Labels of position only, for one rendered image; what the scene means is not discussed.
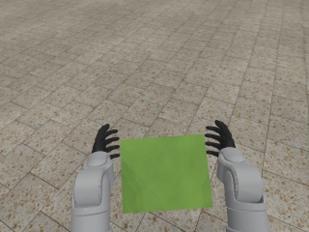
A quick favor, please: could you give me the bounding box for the right robot forearm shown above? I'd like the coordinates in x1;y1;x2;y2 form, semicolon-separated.
216;147;272;232

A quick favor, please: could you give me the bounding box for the robot left hand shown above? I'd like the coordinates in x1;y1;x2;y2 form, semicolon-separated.
92;124;120;159

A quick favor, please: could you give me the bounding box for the left robot forearm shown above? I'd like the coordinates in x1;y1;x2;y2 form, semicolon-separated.
70;151;115;232

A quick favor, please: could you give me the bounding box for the robot right hand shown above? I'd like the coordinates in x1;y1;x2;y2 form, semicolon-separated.
205;120;236;157

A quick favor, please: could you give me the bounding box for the carton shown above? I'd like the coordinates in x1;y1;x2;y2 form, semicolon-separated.
120;134;213;214

